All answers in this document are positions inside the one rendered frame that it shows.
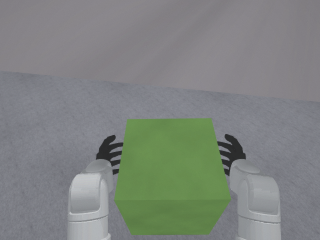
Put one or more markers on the carton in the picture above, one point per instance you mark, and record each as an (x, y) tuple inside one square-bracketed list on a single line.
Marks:
[(171, 179)]

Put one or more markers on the robot right forearm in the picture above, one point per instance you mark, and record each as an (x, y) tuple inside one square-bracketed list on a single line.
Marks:
[(258, 202)]

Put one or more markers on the left robot hand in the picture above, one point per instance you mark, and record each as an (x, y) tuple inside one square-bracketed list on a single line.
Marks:
[(104, 152)]

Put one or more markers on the right robot hand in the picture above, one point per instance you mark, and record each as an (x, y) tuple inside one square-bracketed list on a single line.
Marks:
[(235, 149)]

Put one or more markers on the robot left forearm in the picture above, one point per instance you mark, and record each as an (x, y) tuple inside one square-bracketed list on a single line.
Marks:
[(88, 202)]

